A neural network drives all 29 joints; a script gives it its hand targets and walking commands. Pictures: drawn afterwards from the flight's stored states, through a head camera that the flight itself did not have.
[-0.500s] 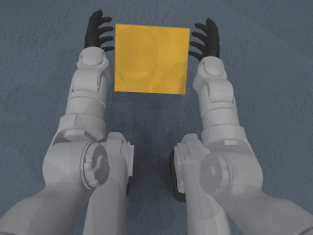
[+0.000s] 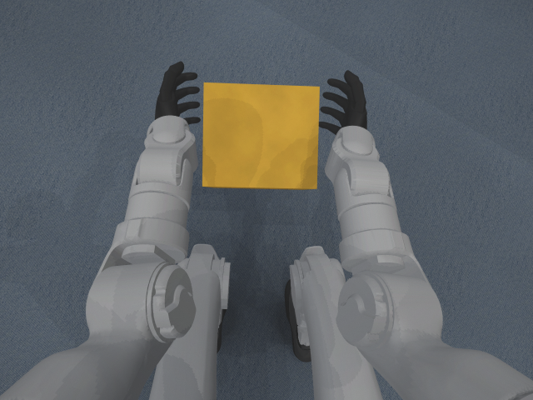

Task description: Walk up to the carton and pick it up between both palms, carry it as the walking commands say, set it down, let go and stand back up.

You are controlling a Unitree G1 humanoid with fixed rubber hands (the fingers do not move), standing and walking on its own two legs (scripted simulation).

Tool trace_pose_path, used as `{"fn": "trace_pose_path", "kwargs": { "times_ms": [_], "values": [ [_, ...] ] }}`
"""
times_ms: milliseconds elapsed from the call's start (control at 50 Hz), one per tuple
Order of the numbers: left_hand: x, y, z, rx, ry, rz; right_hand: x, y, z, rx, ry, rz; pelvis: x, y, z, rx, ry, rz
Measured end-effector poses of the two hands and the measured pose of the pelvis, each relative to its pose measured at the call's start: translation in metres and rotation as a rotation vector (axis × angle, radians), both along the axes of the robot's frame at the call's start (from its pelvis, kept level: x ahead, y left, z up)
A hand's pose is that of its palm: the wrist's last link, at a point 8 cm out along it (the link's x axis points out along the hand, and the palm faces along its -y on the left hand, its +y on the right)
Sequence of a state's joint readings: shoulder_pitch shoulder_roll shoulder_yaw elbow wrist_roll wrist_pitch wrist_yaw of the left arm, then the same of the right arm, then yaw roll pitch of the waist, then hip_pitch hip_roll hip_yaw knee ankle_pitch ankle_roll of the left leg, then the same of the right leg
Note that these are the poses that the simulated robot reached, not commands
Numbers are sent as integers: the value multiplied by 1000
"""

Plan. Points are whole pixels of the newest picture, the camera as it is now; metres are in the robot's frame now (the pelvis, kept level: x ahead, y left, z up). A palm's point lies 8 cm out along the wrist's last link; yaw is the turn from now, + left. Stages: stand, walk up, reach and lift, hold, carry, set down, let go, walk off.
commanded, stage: reach and lift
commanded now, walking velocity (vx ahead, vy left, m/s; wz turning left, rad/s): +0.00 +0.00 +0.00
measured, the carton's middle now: (259, 143) +0.49 +0.01 -0.16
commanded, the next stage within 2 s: none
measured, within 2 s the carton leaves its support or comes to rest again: neither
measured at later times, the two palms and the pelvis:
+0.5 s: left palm (158, 109) +0.46 +0.14 +0.02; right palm (371, 120) +0.46 -0.11 +0.02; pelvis +0.02 +0.00 +0.06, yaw +0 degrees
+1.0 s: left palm (135, 92) +0.44 +0.14 +0.09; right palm (404, 106) +0.44 -0.11 +0.09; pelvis +0.04 +0.00 +0.13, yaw +1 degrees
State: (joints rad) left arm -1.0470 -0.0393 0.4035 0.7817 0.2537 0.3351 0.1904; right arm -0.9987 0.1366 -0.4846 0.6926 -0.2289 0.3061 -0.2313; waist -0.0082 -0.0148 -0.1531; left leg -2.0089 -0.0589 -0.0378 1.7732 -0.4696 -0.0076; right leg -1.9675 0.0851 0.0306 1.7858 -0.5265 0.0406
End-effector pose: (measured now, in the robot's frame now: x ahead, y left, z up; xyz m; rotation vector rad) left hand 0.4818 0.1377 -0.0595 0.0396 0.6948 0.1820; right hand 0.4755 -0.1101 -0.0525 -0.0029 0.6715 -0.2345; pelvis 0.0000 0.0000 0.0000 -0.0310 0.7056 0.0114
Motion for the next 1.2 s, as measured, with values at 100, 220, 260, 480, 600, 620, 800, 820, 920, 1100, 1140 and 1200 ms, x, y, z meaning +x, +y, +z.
{"fn": "trace_pose_path", "kwargs": {
  "times_ms": [100, 220, 260, 480, 600, 620, 800, 820, 920, 1100, 1140, 1200],
  "values": [
    [-3, -1, 15, 1, -2, -1, -3, 0, 15, -1, 1, 0, 2, 2, 11, -3, -15, 2],
    [-7, -1, 33, 1, -3, 1, -8, -1, 32, -1, 3, 0, 6, 4, 26, -4, -32, 4],
    [-8, -1, 39, 0, -3, 3, -9, -1, 37, 0, 4, 0, 8, 4, 31, -3, -38, 4],
    [-17, -1, 72, -4, -8, 17, -16, -1, 69, 4, 2, 2, 16, 4, 58, -1, -72, 6],
    [-21, -2, 89, -7, -11, 23, -20, -1, 86, 6, 1, 2, 21, 4, 73, 2, -94, 6],
    [-22, -2, 92, -7, -11, 24, -21, -1, 89, 6, 0, 2, 22, 4, 76, 3, -98, 6],
    [-29, -2, 119, -10, -14, 32, -27, -1, 116, 12, -3, 5, 29, 3, 99, 8, -135, 6],
    [-30, -2, 122, -11, -15, 33, -28, -1, 119, 12, -3, 6, 29, 2, 102, 8, -140, 6],
    [-34, -2, 138, -13, -17, 36, -31, -1, 134, 16, -5, 8, 33, 2, 115, 11, -163, 6],
    [-42, -2, 166, -18, -22, 41, -38, -2, 161, 22, -10, 11, 38, 1, 139, 16, -208, 5],
    [-44, -2, 172, -19, -22, 42, -40, -2, 168, 23, -11, 11, 39, 1, 145, 17, -218, 5],
    [-46, -2, 181, -21, -23, 44, -42, -3, 177, 24, -12, 11, 40, 1, 153, 19, -235, 4]
  ]
}}
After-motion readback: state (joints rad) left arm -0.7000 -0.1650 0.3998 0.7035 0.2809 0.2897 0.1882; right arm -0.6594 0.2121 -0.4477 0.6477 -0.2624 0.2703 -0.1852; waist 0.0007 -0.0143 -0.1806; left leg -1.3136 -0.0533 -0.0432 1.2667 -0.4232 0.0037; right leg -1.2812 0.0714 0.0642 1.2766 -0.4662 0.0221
